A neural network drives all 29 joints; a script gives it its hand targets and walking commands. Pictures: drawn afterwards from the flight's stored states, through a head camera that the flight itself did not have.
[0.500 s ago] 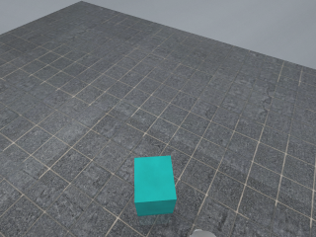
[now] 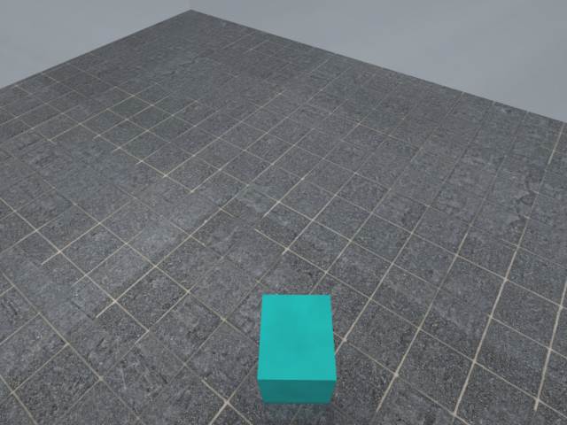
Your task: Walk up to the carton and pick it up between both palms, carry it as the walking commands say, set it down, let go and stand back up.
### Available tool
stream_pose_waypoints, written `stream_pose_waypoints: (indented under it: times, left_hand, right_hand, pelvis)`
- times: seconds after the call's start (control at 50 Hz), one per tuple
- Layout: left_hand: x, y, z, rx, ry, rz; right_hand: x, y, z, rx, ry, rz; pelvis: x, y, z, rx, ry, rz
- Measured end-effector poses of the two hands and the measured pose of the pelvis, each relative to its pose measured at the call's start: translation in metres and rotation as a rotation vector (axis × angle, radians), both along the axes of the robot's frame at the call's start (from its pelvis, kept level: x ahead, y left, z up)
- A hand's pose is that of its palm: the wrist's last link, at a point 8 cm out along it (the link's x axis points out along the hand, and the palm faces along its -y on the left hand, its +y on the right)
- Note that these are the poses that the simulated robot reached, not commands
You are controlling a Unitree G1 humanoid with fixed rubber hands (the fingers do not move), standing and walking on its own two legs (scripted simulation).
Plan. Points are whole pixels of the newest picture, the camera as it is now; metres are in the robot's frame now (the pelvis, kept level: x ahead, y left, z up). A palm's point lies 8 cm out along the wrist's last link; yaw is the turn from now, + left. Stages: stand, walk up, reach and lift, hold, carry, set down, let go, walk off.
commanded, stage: walk up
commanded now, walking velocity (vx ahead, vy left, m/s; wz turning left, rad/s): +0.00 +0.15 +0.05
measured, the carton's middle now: (296, 350) +0.44 +0.02 -0.63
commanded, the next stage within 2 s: stand in 0.40 s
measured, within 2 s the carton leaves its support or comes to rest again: neither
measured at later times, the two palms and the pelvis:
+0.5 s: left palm out of the picture +0.03 +0.26 -0.13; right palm out of the picture +0.03 -0.19 -0.13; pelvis +0.01 +0.03 +0.02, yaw +0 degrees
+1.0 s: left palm (133, 421) +0.15 +0.26 -0.12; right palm out of the picture +0.14 -0.22 -0.12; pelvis -0.02 +0.02 -0.01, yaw +0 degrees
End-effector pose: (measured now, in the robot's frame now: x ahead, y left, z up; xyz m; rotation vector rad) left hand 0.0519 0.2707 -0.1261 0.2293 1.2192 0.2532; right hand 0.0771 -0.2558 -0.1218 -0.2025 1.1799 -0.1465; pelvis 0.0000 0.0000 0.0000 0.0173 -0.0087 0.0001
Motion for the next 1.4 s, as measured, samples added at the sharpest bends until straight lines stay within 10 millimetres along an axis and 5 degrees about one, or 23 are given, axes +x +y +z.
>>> stream_pose_waypoints:
  times: [0.06,0.16,0.28,0.48,0.82,0.86,0.96,1.02,1.22,1.4]
  left_hand:
    - [0.000,0.016,-0.011,-0.029,0.009,-0.001]
    - [0.000,0.012,-0.009,-0.114,0.043,-0.016]
    - [-0.012,0.005,-0.013,-0.131,0.101,0.004]
    - [-0.023,-0.015,-0.001,-0.105,0.114,-0.005]
    - [-0.056,-0.028,-0.005,-0.132,0.175,0.020]
    - [-0.038,-0.026,-0.005,-0.143,0.118,0.026]
    - [0.071,-0.013,0.003,-0.130,-0.035,-0.032]
    - [0.107,-0.011,0.013,-0.126,-0.012,-0.044]
    - [0.090,-0.025,-0.002,-0.162,0.055,-0.028]
    - [0.119,-0.028,-0.019,-0.146,-0.101,-0.063]
  right_hand:
    - [-0.009,0.014,0.006,-0.038,-0.004,-0.001]
    - [-0.029,0.034,0.023,-0.056,0.031,-0.035]
    - [-0.029,0.052,0.014,-0.032,0.054,-0.038]
    - [-0.041,0.065,-0.009,0.064,0.125,-0.069]
    - [-0.088,0.061,-0.008,0.052,0.225,-0.087]
    - [-0.072,0.057,-0.008,0.060,0.169,-0.108]
    - [0.037,0.040,-0.001,0.032,0.032,-0.037]
    - [0.074,0.040,0.007,0.030,0.062,-0.015]
    - [0.063,0.061,-0.009,0.073,0.116,-0.007]
    - [0.099,0.064,-0.028,0.083,-0.055,0.013]
  pelvis:
    - [0.000,0.016,-0.002,-0.018,-0.003,0.010]
    - [0.006,0.028,0.014,-0.039,-0.012,0.005]
    - [0.011,0.033,0.014,-0.026,-0.016,-0.001]
    - [0.013,0.028,0.015,-0.016,-0.030,-0.004]
    - [0.006,0.023,0.017,-0.016,-0.026,-0.005]
    - [0.003,0.023,0.012,-0.015,0.027,-0.008]
    - [-0.016,0.024,-0.008,-0.014,0.052,0.003]
    - [-0.018,0.025,-0.012,-0.018,0.070,0.001]
    - [-0.001,0.024,-0.017,-0.025,0.180,0.007]
    - [-0.012,0.020,-0.043,-0.015,0.270,0.018]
